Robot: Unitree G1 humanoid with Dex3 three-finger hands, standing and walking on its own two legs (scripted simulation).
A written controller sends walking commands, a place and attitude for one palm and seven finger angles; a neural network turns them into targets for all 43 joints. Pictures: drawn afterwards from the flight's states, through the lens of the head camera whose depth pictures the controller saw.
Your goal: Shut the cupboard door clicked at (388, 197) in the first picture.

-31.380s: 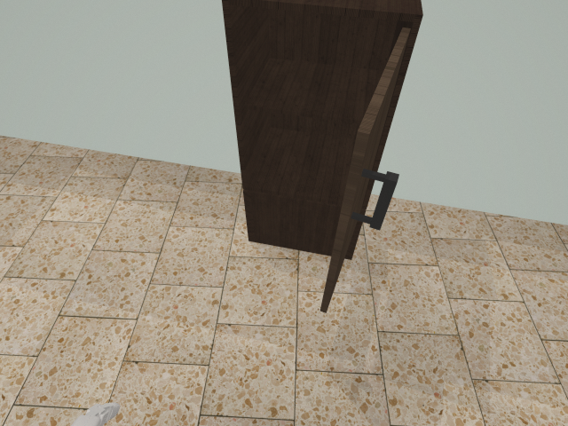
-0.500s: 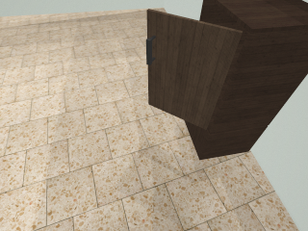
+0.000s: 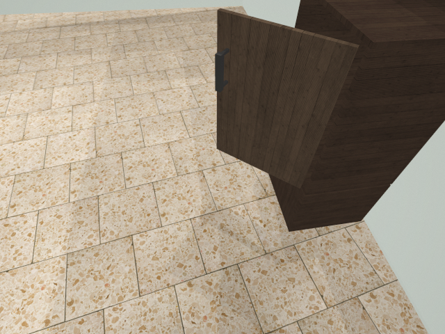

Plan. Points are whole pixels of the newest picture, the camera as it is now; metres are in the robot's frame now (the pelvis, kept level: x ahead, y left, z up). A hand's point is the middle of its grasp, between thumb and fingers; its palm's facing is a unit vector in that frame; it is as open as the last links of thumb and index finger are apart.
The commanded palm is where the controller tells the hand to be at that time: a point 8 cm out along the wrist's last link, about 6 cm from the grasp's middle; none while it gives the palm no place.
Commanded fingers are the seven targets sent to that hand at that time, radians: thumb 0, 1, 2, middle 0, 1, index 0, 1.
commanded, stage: walk to a spot facing it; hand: left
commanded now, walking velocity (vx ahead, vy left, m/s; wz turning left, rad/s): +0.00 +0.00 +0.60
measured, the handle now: (222, 70) +0.89 +0.04 +0.00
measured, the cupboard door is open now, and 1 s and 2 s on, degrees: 48 48 48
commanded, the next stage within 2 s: turn to face it in 1.90 s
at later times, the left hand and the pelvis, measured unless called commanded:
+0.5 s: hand out of the picture +0.03 +0.23 -0.16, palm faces +0.28 -0.93 -0.26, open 7.4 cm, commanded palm none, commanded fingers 0.00 0.90 0.90 -0.20 -0.30 -0.20 -0.30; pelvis -0.02 -0.01 +0.00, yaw +17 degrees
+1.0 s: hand out of the picture -0.11 +0.14 -0.17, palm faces +0.62 -0.74 -0.25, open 7.4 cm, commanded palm none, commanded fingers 0.00 0.90 0.90 -0.20 -0.30 -0.20 -0.30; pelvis -0.03 -0.04 -0.01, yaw +39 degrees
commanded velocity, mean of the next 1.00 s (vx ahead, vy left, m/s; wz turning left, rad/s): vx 0.02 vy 0.00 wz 0.60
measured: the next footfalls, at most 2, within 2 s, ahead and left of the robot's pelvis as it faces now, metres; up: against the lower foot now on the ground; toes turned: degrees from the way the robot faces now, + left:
right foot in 0.62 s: +0.05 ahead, -0.14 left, +0.00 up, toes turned +25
left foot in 1.08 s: -0.10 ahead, +0.08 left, +0.00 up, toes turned +45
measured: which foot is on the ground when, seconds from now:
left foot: down 0.00-0.62, up 0.64-1.00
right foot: down 0.00-0.22, up 0.24-0.60, down 0.62-1.00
